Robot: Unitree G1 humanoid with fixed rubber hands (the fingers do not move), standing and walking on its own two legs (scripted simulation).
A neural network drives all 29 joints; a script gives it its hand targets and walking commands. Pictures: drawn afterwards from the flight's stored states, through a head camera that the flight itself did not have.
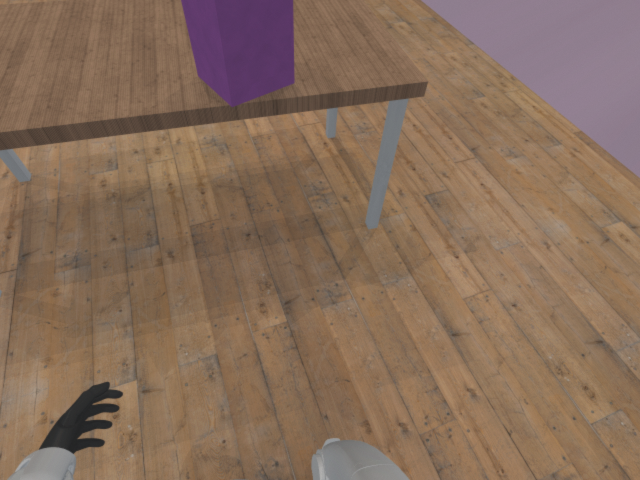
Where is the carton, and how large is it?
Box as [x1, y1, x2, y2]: [181, 0, 294, 106]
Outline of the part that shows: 181,0 198,75 231,106 294,82 292,0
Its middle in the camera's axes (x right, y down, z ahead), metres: -0.20 -0.50 +0.93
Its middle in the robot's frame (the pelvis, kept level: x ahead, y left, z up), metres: +1.06 +0.14 +0.03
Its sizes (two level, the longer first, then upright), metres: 0.191 0.175 0.257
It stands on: a table, 0.66 m high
